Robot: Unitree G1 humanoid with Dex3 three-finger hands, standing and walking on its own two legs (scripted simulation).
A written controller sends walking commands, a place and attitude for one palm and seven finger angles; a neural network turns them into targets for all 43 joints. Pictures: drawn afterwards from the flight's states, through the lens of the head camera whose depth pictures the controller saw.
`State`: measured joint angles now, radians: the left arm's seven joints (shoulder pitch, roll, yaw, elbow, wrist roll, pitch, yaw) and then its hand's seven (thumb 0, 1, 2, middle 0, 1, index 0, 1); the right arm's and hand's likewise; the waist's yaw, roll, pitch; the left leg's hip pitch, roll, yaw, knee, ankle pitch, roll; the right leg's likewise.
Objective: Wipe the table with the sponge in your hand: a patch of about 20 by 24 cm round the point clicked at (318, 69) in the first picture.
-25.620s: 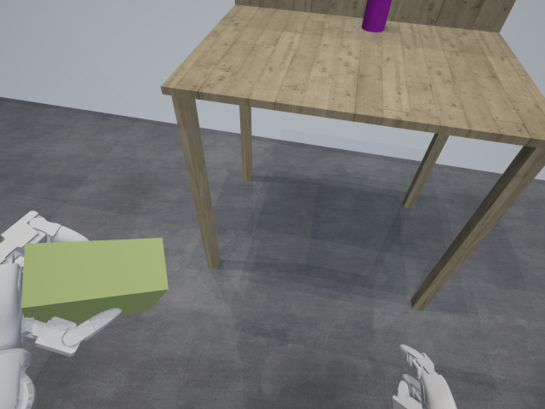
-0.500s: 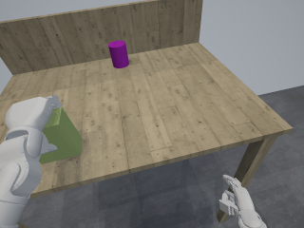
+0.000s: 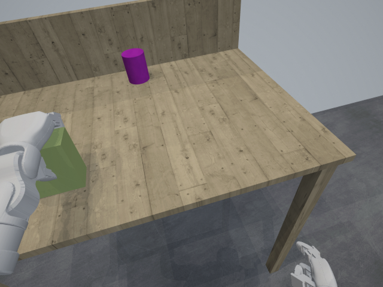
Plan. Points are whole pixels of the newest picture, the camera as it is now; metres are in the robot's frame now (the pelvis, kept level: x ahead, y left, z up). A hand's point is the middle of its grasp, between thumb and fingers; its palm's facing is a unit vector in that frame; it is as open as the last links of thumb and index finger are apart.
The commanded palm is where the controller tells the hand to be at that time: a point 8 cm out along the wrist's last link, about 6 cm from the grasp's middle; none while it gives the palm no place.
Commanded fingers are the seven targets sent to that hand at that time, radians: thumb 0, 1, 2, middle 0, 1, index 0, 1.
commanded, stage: wipe forward along the first lane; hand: left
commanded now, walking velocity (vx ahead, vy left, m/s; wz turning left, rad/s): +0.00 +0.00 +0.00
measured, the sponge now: (54, 170) +0.29 +0.34 +0.11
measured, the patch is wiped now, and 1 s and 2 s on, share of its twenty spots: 0.25 0.55 0.55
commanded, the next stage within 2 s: slide across to the middle lane in 1.06 s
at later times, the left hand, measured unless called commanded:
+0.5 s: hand (42, 134) +0.34 +0.37 +0.17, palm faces -0.08 +0.01 -1.00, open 10.3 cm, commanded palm +0.32 +0.36 +0.20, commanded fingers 0.00 0.10 1.30 -1.20 -1.60 -1.20 -1.60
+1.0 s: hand (45, 121) +0.38 +0.39 +0.17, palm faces -0.10 +0.02 -0.99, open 10.3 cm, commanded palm +0.37 +0.38 +0.20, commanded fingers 0.00 0.10 1.30 -1.20 -1.60 -1.20 -1.60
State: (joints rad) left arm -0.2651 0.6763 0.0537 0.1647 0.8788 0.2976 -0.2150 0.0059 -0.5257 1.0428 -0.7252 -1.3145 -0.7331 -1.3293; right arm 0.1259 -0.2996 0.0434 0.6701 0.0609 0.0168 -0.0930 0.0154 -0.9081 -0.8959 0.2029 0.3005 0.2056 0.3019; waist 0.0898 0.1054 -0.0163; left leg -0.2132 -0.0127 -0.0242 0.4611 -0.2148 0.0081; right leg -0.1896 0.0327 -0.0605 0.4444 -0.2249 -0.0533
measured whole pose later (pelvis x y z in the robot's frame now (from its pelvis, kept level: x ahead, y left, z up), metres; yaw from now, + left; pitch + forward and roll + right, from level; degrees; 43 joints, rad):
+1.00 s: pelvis +0.01 +0.02 +0.00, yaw +0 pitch +4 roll -1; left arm -0.71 0.74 0.02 0.74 1.00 0.12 -0.20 0.02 -0.54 1.05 -0.74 -1.31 -0.74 -1.33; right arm 0.21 -0.30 0.02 0.68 0.08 0.08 -0.08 0.01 -0.91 -0.90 0.20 0.30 0.21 0.30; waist 0.03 0.07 -0.05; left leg -0.32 -0.03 -0.02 0.46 -0.20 0.04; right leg -0.28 0.01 -0.06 0.41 -0.20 -0.02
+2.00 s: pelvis +0.04 +0.03 +0.00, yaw +0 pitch +5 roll -1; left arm -0.71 0.54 -0.12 0.53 0.95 0.33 -0.15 0.00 -0.53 1.05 -0.72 -1.32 -0.72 -1.34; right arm 0.15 -0.28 0.04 0.67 0.06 0.05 -0.04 0.01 -0.91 -0.90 0.20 0.30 0.21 0.30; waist 0.05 0.09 -0.06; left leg -0.26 -0.05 -0.01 0.40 -0.23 0.05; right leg -0.23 0.00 -0.04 0.36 -0.22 -0.01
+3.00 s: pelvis +0.02 +0.01 +0.00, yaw -1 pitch +0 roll +0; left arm -0.33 0.52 -0.14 0.10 0.93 0.53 -0.12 0.00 -0.50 1.05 -0.67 -1.37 -0.68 -1.39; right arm 0.08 -0.28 0.06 0.64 0.09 0.09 -0.04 0.02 -0.91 -0.90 0.20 0.30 0.20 0.30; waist 0.09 0.11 -0.07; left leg -0.21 -0.03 0.00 0.44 -0.24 0.03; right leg -0.20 0.02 -0.03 0.44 -0.25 -0.03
